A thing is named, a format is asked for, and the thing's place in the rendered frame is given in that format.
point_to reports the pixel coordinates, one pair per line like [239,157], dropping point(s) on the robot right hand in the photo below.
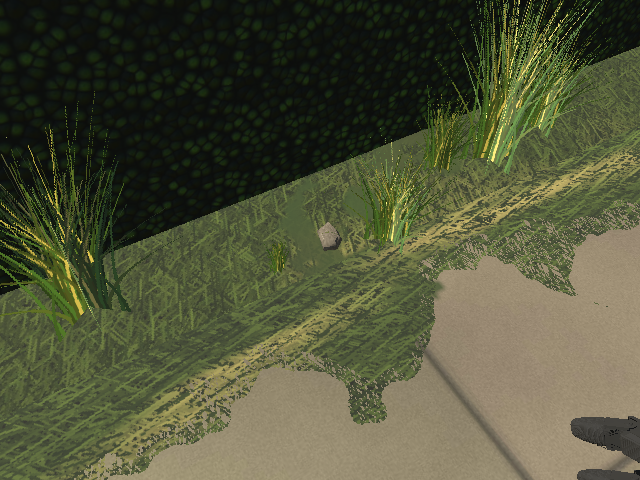
[614,433]

